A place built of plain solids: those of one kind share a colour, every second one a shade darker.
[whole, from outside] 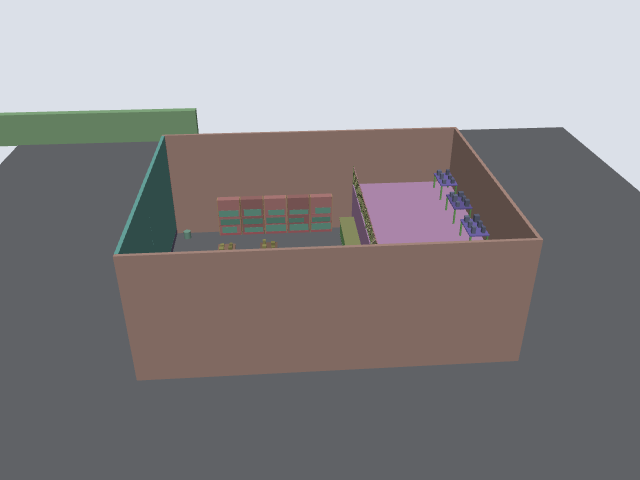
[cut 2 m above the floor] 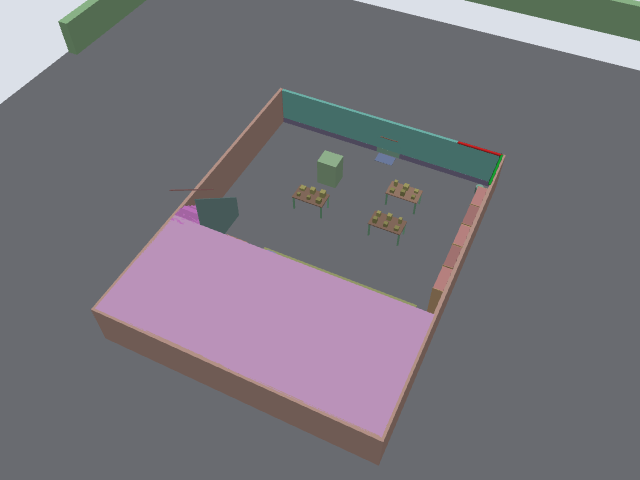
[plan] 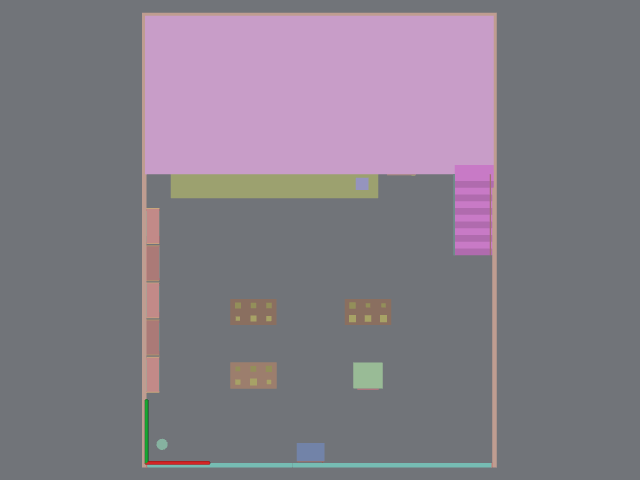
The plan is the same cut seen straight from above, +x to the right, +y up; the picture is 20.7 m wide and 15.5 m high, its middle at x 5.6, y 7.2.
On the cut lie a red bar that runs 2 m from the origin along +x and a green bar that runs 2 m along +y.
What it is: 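A pottery with its shop at street level behind a glazed front, one room two levels high, with a raised rear level reached by one straight flight, fitted out in the 1990s to 2020s; 11.2 x 14.4 m, 5.47 m high throughout; its front glazed onto the street; the raised level 2.55 m over the floor, over the rear 5.1 m, open to the hall behind a guard 1.0 m high along its edge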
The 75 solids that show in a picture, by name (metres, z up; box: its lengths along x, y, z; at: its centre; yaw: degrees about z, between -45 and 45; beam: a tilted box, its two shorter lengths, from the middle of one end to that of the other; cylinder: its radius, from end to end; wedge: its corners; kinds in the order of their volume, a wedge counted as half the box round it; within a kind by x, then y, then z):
{
 "upper_1": {"box": [11.26, 5.12, 2.6], "at": [5.58, 11.88, 1.25]},
 "street_hedge_1": {"box": [0.6, 15.85, 2.25], "at": [-14.02, -8.07, 1.07]},
 "street_hedge_2": {"box": [39.8, 0.6, 2.25], "at": [5.58, -16.3, 1.07]},
 "street_hedge_3": {"box": [0.6, 15.85, 2.25], "at": [25.18, -8.07, 1.07]},
 "wall_1": {"box": [0.15, 14.69, 5.52], "at": [-0.07, 7.2, 2.71]},
 "wall_2": {"box": [11.46, 0.15, 5.52], "at": [5.58, 14.46, 2.71]},
 "wall_3": {"box": [0.15, 14.69, 5.52], "at": [11.23, 7.2, 2.71]},
 "window_wall_1": {"box": [4.7, 0.15, 5.52], "at": [2.35, -0.07, 2.71]},
 "window_wall_2": {"box": [1.2, 0.15, 5.52], "at": [5.3, -0.07, 2.71]},
 "window_wall_3": {"box": [5.26, 0.15, 5.52], "at": [8.53, -0.07, 2.71]},
 "stair_step_1": {"box": [1.26, 0.44, 0.26], "at": [10.58, 6.92, 0.08]},
 "stair_step_2": {"box": [1.26, 0.44, 0.45], "at": [10.58, 7.14, 0.18]},
 "stair_step_3": {"box": [1.26, 0.44, 0.65], "at": [10.58, 7.36, 0.27]},
 "stair_step_4": {"box": [1.26, 0.44, 0.84], "at": [10.58, 7.58, 0.37]},
 "stair_step_5": {"box": [1.26, 0.44, 1.04], "at": [10.58, 7.79, 0.47]},
 "stair_step_6": {"box": [1.26, 0.44, 1.23], "at": [10.58, 8.01, 0.57]},
 "stair_step_7": {"box": [1.26, 0.44, 1.43], "at": [10.58, 8.23, 0.66]},
 "stair_step_8": {"box": [1.26, 0.44, 1.62], "at": [10.58, 8.45, 0.76]},
 "stair_step_9": {"box": [1.26, 0.44, 1.82], "at": [10.58, 8.67, 0.86]},
 "stair_step_10": {"box": [1.26, 0.44, 2.01], "at": [10.58, 8.88, 0.96]},
 "stair_step_11": {"box": [1.26, 0.44, 2.21], "at": [10.58, 9.1, 1.05]},
 "stair_step_12": {"box": [1.26, 0.52, 2.4], "at": [10.58, 9.36, 1.15]},
 "counter_1": {"box": [6.66, 0.7, 1.05], "at": [4.13, 8.96, 0.47]},
 "shelves_body_1": {"box": [0.4, 1.16, 2.1], "at": [0.2, 2.85, 1.0]},
 "shelves_body_2": {"box": [0.4, 1.16, 2.1], "at": [0.2, 4.05, 1.0]},
 "shelves_body_3": {"box": [0.4, 1.16, 2.1], "at": [0.2, 5.25, 1.0]},
 "shelves_body_4": {"box": [0.4, 1.16, 2.1], "at": [0.2, 6.45, 1.0]},
 "shelves_body_5": {"box": [0.4, 1.16, 2.1], "at": [0.2, 7.65, 1.0]},
 "shelves_goods_1": {"box": [0.41, 0.77, 0.35], "at": [0.2, 2.81, 0.31]},
 "shelves_goods_2": {"box": [0.41, 1.01, 0.36], "at": [0.2, 2.83, 1.27]},
 "shelves_goods_3": {"box": [0.41, 1.0, 0.33], "at": [0.2, 2.87, 0.78]},
 "shelves_goods_4": {"box": [0.41, 1.02, 0.32], "at": [0.2, 4.05, 0.77]},
 "shelves_goods_5": {"box": [0.41, 0.9, 0.39], "at": [0.2, 4.07, 1.28]},
 "shelves_goods_6": {"box": [0.41, 0.98, 0.29], "at": [0.2, 4.08, 0.27]},
 "shelves_goods_7": {"box": [0.41, 1.06, 0.39], "at": [0.2, 5.25, 0.32]},
 "shelves_goods_8": {"box": [0.41, 0.99, 0.34], "at": [0.2, 5.25, 0.78]},
 "shelves_goods_9": {"box": [0.41, 0.85, 0.31], "at": [0.2, 5.3, 1.25]},
 "shelves_goods_10": {"box": [0.41, 0.8, 0.26], "at": [0.2, 6.34, 0.74]},
 "shelves_goods_11": {"box": [0.41, 1.0, 0.39], "at": [0.2, 6.46, 0.32]},
 "shelves_goods_12": {"box": [0.41, 0.99, 0.28], "at": [0.2, 6.48, 1.23]},
 "shelves_goods_13": {"box": [0.41, 1.03, 0.39], "at": [0.2, 7.64, 0.32]},
 "shelves_goods_14": {"box": [0.41, 0.96, 0.27], "at": [0.2, 7.64, 0.74]},
 "shelves_goods_15": {"box": [0.41, 0.8, 0.35], "at": [0.2, 7.74, 1.26]},
 "kiln_1": {"box": [0.95, 0.85, 1.4], "at": [7.15, 2.83, 0.65]},
 "shelves_shelf_1": {"box": [0.41, 1.1, 0.18], "at": [0.21, 2.85, 0.04]},
 "shelves_shelf_2": {"box": [0.41, 1.1, 0.18], "at": [0.21, 4.05, 0.04]},
 "shelves_shelf_3": {"box": [0.41, 1.1, 0.18], "at": [0.21, 5.25, 0.04]},
 "shelves_shelf_4": {"box": [0.41, 1.1, 0.18], "at": [0.21, 6.45, 0.04]},
 "shelves_shelf_5": {"box": [0.41, 1.1, 0.18], "at": [0.21, 7.65, 0.04]},
 "stair_guard_1": {"wedge": [[9.9, 6.7, -0.02], [9.9, 6.7, 1.16], [9.9, 9.33, -0.02], [9.9, 9.33, 3.51], [9.96, 6.7, -0.02], [9.96, 6.7, 1.16], [9.96, 9.33, -0.02], [9.96, 9.33, 3.51]]},
 "counter_top_1": {"box": [6.7, 0.78, 0.04], "at": [4.13, 8.94, 1.02]},
 "top_1": {"box": [1.5, 0.85, 0.05], "at": [3.45, 2.83, 0.78]},
 "top_2": {"box": [1.5, 0.85, 0.05], "at": [3.45, 4.88, 0.78]},
 "top_3": {"box": [1.5, 0.85, 0.05], "at": [7.15, 4.88, 0.78]},
 "upper_top_1": {"box": [1.5, 0.85, 0.05], "at": [1.45, 13.8, 3.32]},
 "upper_top_2": {"box": [1.5, 0.85, 0.05], "at": [3.95, 13.8, 3.32]},
 "upper_top_3": {"box": [1.5, 0.85, 0.05], "at": [6.45, 13.8, 3.32]},
 "stallriser_1": {"box": [4.7, 0.05, 0.35], "at": [2.35, -0.02, 0.12]},
 "stallriser_2": {"box": [5.26, 0.05, 0.35], "at": [8.53, -0.02, 0.12]},
 "stair_wall_rail_1": {"wedge": [[11.09, 6.7, 1.11], [11.09, 6.7, 1.16], [11.09, 9.32, 3.45], [11.09, 9.32, 3.5], [11.12, 6.7, 1.11], [11.12, 6.7, 1.16], [11.12, 9.32, 3.45], [11.12, 9.32, 3.5]]},
 "pot_1": {"box": [0.23, 0.23, 0.23], "at": [3.45, 2.61, 0.91]},
 "pot_2": {"box": [0.23, 0.23, 0.3], "at": [6.65, 4.66, 0.95]},
 "pot_3": {"box": [0.22, 0.22, 0.23], "at": [6.65, 5.09, 0.91]},
 "pot_4": {"box": [0.22, 0.22, 0.27], "at": [7.15, 4.66, 0.93]},
 "pot_5": {"box": [0.23, 0.23, 0.15], "at": [7.65, 4.66, 0.87]},
 "shelves_cheek_1": {"box": [0.41, 0.032, 2.1], "at": [0.21, 3.42, 1.0]},
 "shelves_cheek_2": {"box": [0.41, 0.032, 2.1], "at": [0.21, 8.21, 1.0]},
 "upper_pot_1": {"box": [0.2, 0.2, 0.31], "at": [4.45, 14.02, 3.5]},
 "upper_pot_2": {"box": [0.2, 0.2, 0.27], "at": [5.95, 13.59, 3.48]},
 "upper_pot_3": {"box": [0.23, 0.23, 0.31], "at": [5.95, 14.02, 3.5]},
 "upper_pot_4": {"box": [0.17, 0.17, 0.31], "at": [6.95, 13.59, 3.5]},
 "till_1": {"box": [0.42, 0.4, 0.28], "at": [6.96, 9.01, 1.18]},
 "plant_pot_1": {"cylinder": 0.18, "from": [0.5, 0.6, 0.0], "to": [0.5, 0.6, 0.38]},
 "door_mat_1": {"box": [0.9, 0.6, 0.07], "at": [5.3, 0.35, -0.02]},
 "street_door_kick_1": {"box": [1.2, 0.05, 0.35], "at": [5.3, -0.02, 0.12]}
}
